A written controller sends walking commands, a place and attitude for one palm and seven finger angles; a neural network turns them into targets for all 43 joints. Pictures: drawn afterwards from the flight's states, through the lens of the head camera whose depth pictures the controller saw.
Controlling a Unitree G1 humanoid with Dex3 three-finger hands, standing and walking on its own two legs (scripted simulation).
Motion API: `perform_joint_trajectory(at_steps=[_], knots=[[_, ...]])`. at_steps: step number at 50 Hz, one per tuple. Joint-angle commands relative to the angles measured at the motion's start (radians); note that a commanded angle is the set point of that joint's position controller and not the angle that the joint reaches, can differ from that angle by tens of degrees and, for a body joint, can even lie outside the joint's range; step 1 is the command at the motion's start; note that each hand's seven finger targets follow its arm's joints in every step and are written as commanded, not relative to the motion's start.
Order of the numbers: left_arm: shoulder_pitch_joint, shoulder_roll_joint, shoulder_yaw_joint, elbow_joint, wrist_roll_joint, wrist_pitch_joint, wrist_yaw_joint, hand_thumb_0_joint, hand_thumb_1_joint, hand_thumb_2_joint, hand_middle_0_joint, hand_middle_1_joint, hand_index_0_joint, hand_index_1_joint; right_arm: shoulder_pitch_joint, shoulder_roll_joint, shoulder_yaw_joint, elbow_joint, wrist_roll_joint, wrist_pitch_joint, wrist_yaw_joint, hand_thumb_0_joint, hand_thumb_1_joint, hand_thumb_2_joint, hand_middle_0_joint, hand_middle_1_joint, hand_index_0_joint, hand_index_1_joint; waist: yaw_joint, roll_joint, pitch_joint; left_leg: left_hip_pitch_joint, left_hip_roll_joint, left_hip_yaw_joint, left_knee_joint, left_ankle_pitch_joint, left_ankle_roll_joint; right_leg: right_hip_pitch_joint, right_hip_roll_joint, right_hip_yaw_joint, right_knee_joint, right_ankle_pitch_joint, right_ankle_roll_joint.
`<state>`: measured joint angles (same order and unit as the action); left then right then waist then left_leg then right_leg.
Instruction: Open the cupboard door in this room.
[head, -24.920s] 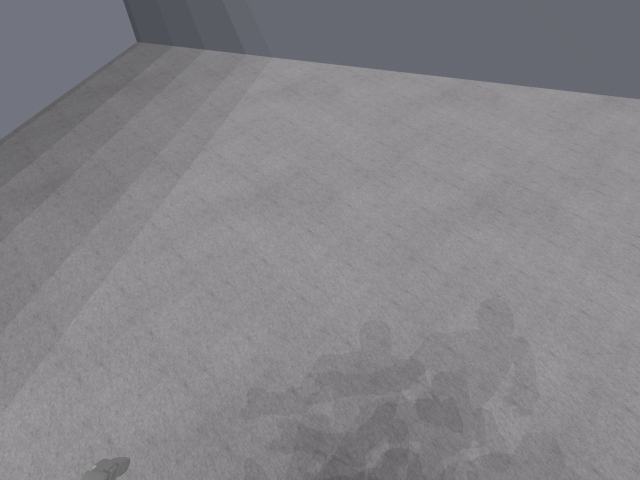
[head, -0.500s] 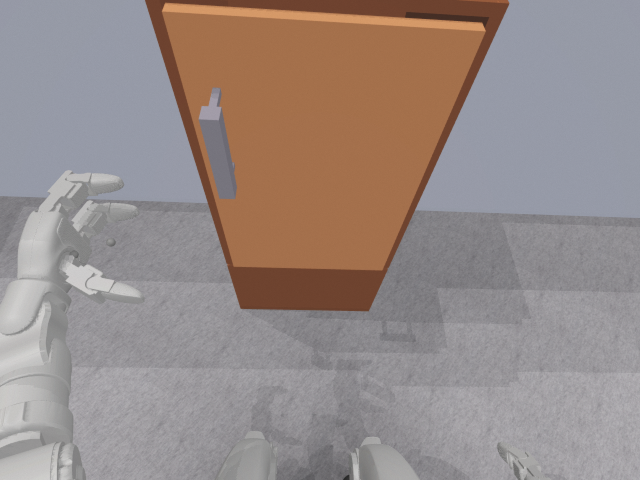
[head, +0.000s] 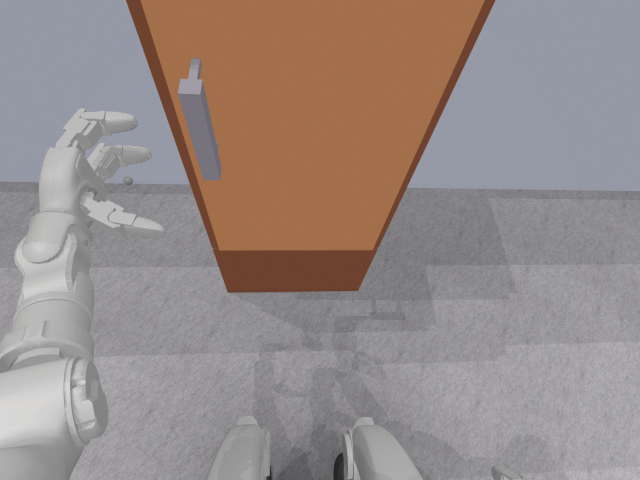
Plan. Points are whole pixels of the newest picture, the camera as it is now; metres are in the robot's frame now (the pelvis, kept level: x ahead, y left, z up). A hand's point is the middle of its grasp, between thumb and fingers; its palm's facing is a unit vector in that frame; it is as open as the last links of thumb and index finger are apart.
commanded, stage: move the hooked fingers beside the handle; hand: left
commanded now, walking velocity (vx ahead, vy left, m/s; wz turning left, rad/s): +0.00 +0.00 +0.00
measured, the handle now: (204, 123) +0.55 +0.15 +0.06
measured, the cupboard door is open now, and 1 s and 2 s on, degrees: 0 0 0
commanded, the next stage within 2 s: slide the fingers in behind the handle in 1.12 s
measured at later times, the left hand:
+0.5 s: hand (159, 146) +0.52 +0.20 +0.05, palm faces +0.02 -1.00 -0.02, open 13.8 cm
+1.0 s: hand (149, 154) +0.50 +0.21 +0.05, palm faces +0.02 -1.00 +0.00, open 14.0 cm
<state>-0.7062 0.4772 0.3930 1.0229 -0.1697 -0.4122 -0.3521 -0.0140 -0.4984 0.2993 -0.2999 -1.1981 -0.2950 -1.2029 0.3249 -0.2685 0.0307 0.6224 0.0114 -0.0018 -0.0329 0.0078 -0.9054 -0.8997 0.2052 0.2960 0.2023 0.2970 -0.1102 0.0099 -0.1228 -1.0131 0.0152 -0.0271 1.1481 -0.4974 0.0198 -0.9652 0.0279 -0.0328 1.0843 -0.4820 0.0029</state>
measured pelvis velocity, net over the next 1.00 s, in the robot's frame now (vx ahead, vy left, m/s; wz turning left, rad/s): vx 0.01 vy -0.01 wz -0.02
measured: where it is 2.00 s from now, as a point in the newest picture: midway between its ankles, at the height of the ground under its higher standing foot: outside the picture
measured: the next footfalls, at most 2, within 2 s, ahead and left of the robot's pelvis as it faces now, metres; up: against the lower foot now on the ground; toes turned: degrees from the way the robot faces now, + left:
none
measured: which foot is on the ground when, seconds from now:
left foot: down 0.00-1.00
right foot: down 0.00-1.00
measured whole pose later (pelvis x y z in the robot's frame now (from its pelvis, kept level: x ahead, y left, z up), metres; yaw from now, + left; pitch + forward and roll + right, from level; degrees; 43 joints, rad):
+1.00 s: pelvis +0.01 -0.01 +0.00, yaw -1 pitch +24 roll -3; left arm -0.82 0.53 0.43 1.11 -0.13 -0.41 -0.31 -0.01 -0.50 0.30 -0.30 -1.20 -0.30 -1.20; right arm 0.34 -0.27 0.03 0.60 0.00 0.08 -0.01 0.00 -0.91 -0.90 0.20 0.30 0.20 0.30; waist -0.15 0.01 -0.12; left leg -1.06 0.03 -0.03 1.17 -0.52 0.01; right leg -1.01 0.05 -0.03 1.09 -0.49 0.00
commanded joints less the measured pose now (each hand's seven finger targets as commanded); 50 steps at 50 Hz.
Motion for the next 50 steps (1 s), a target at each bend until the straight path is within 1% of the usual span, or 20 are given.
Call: perform_joint_trajectory(at_steps=[1, 2, 5, 9, 13, 18, 19, 22, 23, 25, 26, 27, 30, 35, 40, 41, 43, 46, 48, 50], knots=[[-0.465, 0.27, 0.037, -0.149, 0.006, -0.063, 0.015, 0.0, -0.5, 0.3, -0.3, -1.2, -0.3, -1.2, 0.139, -0.184, -0.07, -0.063, -0.001, -0.004, -0.011, 0.0, -0.9, -0.9, 0.2, 0.3, 0.2, 0.3, -0.033, 0.111, -0.438, 0.368, 0.011, -0.05, -0.136, 0.343, 0.002, 0.087, 0.011, -0.003, -0.109, 0.233, -0.028], [-0.465, 0.261, 0.029, -0.147, 0.012, -0.062, 0.018, 0.0, -0.5, 0.3, -0.3, -1.2, -0.3, -1.2, 0.142, -0.182, -0.07, -0.065, -0.002, -0.001, -0.007, 0.0, -0.9, -0.9, 0.2, 0.3, 0.2, 0.3, -0.027, 0.14, -0.443, 0.377, 0.01, -0.048, -0.135, 0.348, 0.0, 0.077, 0.01, -0.003, -0.109, 0.229, -0.03], [-0.481, 0.318, 0.075, -0.116, 0.022, -0.059, 0.03, 0.0, -0.5, 0.3, -0.3, -1.2, -0.3, -1.2, 0.165, -0.19, -0.069, -0.064, -0.007, 0.013, -0.005, 0.0, -0.9, -0.9, 0.2, 0.3, 0.2, 0.3, -0.033, 0.106, -0.472, 0.358, 0.011, -0.045, -0.121, 0.37, 0.006, 0.101, 0.015, 0.001, -0.103, 0.26, -0.026], [-0.545, 0.326, 0.068, -0.106, 0.035, -0.061, 0.044, 0.0, -0.5, 0.3, -0.3, -1.2, -0.3, -1.2, 0.185, -0.187, -0.065, -0.059, -0.014, 0.026, 0.0, 0.0, -0.9, -0.9, 0.2, 0.3, 0.2, 0.3, -0.047, 0.136, -0.472, 0.352, 0.014, -0.047, -0.107, 0.385, 0.006, 0.086, 0.018, 0.001, -0.094, 0.272, -0.028], [-0.606, 0.33, 0.058, -0.067, 0.051, -0.049, 0.057, 0.0, -0.5, 0.3, -0.3, -1.2, -0.3, -1.2, 0.205, -0.19, -0.062, -0.051, -0.018, 0.037, 0.003, 0.0, -0.9, -0.9, 0.2, 0.3, 0.2, 0.3, -0.077, 0.128, -0.472, 0.319, 0.015, -0.045, -0.093, 0.369, 0.012, 0.076, 0.019, 0.006, -0.095, 0.272, -0.019], [-0.586, 0.38, 0.093, -0.06, 0.069, -0.043, 0.066, 0.0, -0.5, 0.3, -0.3, -1.2, -0.3, -1.2, 0.229, -0.191, -0.06, -0.059, -0.026, 0.052, 0.008, 0.0, -0.9, -0.9, 0.2, 0.3, 0.2, 0.3, -0.06, 0.152, -0.53, 0.323, 0.013, -0.037, -0.08, 0.436, 0.012, 0.116, 0.02, 0.01, -0.081, 0.337, -0.021], [-0.567, 0.344, 0.077, -0.072, 0.065, -0.047, 0.06, 0.0, -0.5, 0.3, -0.3, -1.2, -0.3, -1.2, 0.23, -0.186, -0.063, -0.064, -0.027, 0.053, 0.013, 0.0, -0.9, -0.9, 0.2, 0.3, 0.2, 0.3, -0.06, 0.174, -0.542, 0.348, 0.013, -0.036, -0.076, 0.461, 0.012, 0.1, 0.023, 0.007, -0.077, 0.349, -0.024], [-0.552, 0.368, 0.089, -0.074, 0.065, -0.038, 0.053, 0.0, -0.5, 0.3, -0.3, -1.2, -0.3, -1.2, 0.231, -0.19, -0.064, -0.064, -0.021, 0.066, 0.014, 0.0, -0.9, -0.9, 0.2, 0.3, 0.2, 0.3, -0.062, 0.131, -0.525, 0.312, 0.014, -0.028, -0.079, 0.43, 0.015, 0.131, 0.023, 0.013, -0.089, 0.353, -0.017], [-0.565, 0.329, 0.059, -0.068, 0.059, -0.032, 0.049, 0.0, -0.5, 0.3, -0.3, -1.2, -0.3, -1.2, 0.227, -0.185, -0.063, -0.065, -0.019, 0.066, 0.015, 0.0, -0.9, -0.9, 0.2, 0.3, 0.2, 0.3, -0.075, 0.123, -0.5, 0.293, 0.012, -0.025, -0.081, 0.403, 0.019, 0.13, 0.023, 0.016, -0.098, 0.344, -0.015], [-0.591, 0.356, 0.085, -0.116, 0.048, -0.042, 0.046, 0.0, -0.5, 0.3, -0.3, -1.2, -0.3, -1.2, 0.232, -0.188, -0.066, -0.062, -0.019, 0.066, 0.012, 0.0, -0.9, -0.9, 0.2, 0.3, 0.2, 0.3, -0.068, 0.141, -0.533, 0.328, 0.014, -0.025, -0.082, 0.427, 0.017, 0.14, 0.026, 0.016, -0.096, 0.362, -0.017], [-0.554, 0.38, 0.107, -0.122, 0.047, -0.047, 0.048, 0.0, -0.5, 0.3, -0.3, -1.2, -0.3, -1.2, 0.231, -0.188, -0.067, -0.067, -0.019, 0.068, 0.011, 0.0, -0.9, -0.9, 0.2, 0.3, 0.2, 0.3, -0.049, 0.152, -0.551, 0.336, 0.013, -0.025, -0.086, 0.441, 0.014, 0.158, 0.025, 0.016, -0.096, 0.37, -0.02], [-0.559, 0.347, 0.082, -0.125, 0.042, -0.047, 0.047, 0.0, -0.5, 0.3, -0.3, -1.2, -0.3, -1.2, 0.223, -0.182, -0.064, -0.069, -0.017, 0.066, 0.013, 0.0, -0.9, -0.9, 0.2, 0.3, 0.2, 0.3, -0.058, 0.149, -0.542, 0.328, 0.01, -0.021, -0.085, 0.428, 0.017, 0.16, 0.026, 0.02, -0.101, 0.368, -0.017], [-0.564, 0.359, 0.092, -0.153, 0.045, -0.061, 0.051, 0.0, -0.5, 0.3, -0.3, -1.2, -0.3, -1.2, 0.226, -0.181, -0.067, -0.06, -0.017, 0.066, 0.013, 0.0, -0.9, -0.9, 0.2, 0.3, 0.2, 0.3, -0.054, 0.169, -0.551, 0.367, 0.014, -0.025, -0.087, 0.463, 0.012, 0.154, 0.027, 0.015, -0.097, 0.386, -0.02], [-0.525, 0.329, 0.066, -0.095, 0.046, -0.043, 0.046, 0.0, -0.5, 0.3, -0.3, -1.2, -0.3, -1.2, 0.214, -0.179, -0.063, -0.067, -0.012, 0.07, 0.013, 0.0, -0.9, -0.9, 0.2, 0.3, 0.2, 0.3, -0.063, 0.134, -0.478, 0.315, 0.01, -0.016, -0.094, 0.419, 0.016, 0.156, 0.026, 0.017, -0.108, 0.374, -0.017], [-0.544, 0.311, 0.057, -0.119, 0.032, -0.06, 0.042, 0.0, -0.5, 0.3, -0.3, -1.2, -0.3, -1.2, 0.204, -0.181, -0.067, -0.066, -0.013, 0.067, 0.013, 0.0, -0.9, -0.9, 0.2, 0.3, 0.2, 0.3, -0.068, 0.132, -0.482, 0.342, 0.012, -0.022, -0.09, 0.424, 0.014, 0.136, 0.026, 0.014, -0.107, 0.365, -0.019], [-0.513, 0.338, 0.08, -0.105, 0.034, -0.061, 0.041, 0.0, -0.5, 0.3, -0.3, -1.2, -0.3, -1.2, 0.205, -0.183, -0.067, -0.068, -0.013, 0.068, 0.013, 0.0, -0.9, -0.9, 0.2, 0.3, 0.2, 0.3, -0.052, 0.127, -0.49, 0.332, 0.01, -0.023, -0.092, 0.423, 0.012, 0.152, 0.026, 0.014, -0.104, 0.364, -0.02], [-0.522, 0.298, 0.049, -0.115, 0.031, -0.06, 0.036, 0.0, -0.5, 0.3, -0.3, -1.2, -0.3, -1.2, 0.195, -0.178, -0.067, -0.071, -0.012, 0.065, 0.014, 0.0, -0.9, -0.9, 0.2, 0.3, 0.2, 0.3, -0.062, 0.133, -0.487, 0.331, 0.009, -0.019, -0.09, 0.42, 0.014, 0.149, 0.024, 0.015, -0.106, 0.369, -0.018], [-0.491, 0.328, 0.074, -0.122, 0.031, -0.064, 0.033, 0.0, -0.5, 0.3, -0.3, -1.2, -0.3, -1.2, 0.193, -0.181, -0.067, -0.073, -0.011, 0.069, 0.013, 0.0, -0.9, -0.9, 0.2, 0.3, 0.2, 0.3, -0.039, 0.147, -0.507, 0.354, 0.009, -0.022, -0.092, 0.448, 0.008, 0.158, 0.025, 0.013, -0.101, 0.378, -0.022], [-0.505, 0.285, 0.042, -0.121, 0.028, -0.061, 0.035, 0.0, -0.5, 0.3, -0.3, -1.2, -0.3, -1.2, 0.186, -0.178, -0.067, -0.073, -0.009, 0.067, 0.014, 0.0, -0.9, -0.9, 0.2, 0.3, 0.2, 0.3, -0.053, 0.142, -0.48, 0.35, 0.009, -0.024, -0.096, 0.421, 0.009, 0.134, 0.025, 0.009, -0.107, 0.351, -0.021], [-0.545, 0.312, 0.055, -0.113, 0.03, -0.062, 0.038, 0.0, -0.5, 0.3, -0.3, -1.2, -0.3, -1.2, 0.188, -0.183, -0.065, -0.065, -0.009, 0.067, 0.01, 0.0, -0.9, -0.9, 0.2, 0.3, 0.2, 0.3, -0.064, 0.131, -0.465, 0.337, 0.012, -0.028, -0.092, 0.403, 0.01, 0.118, 0.025, 0.009, -0.104, 0.335, -0.02]])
